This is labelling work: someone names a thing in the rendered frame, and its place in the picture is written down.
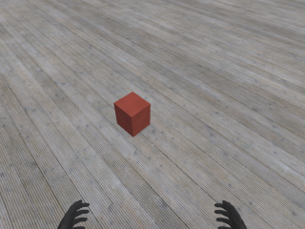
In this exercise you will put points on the carton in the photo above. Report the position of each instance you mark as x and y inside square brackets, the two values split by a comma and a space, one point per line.
[133, 113]

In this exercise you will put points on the robot left hand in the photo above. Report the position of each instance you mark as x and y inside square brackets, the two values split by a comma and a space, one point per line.
[69, 219]

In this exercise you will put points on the robot right hand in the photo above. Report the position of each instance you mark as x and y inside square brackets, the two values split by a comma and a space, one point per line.
[234, 219]

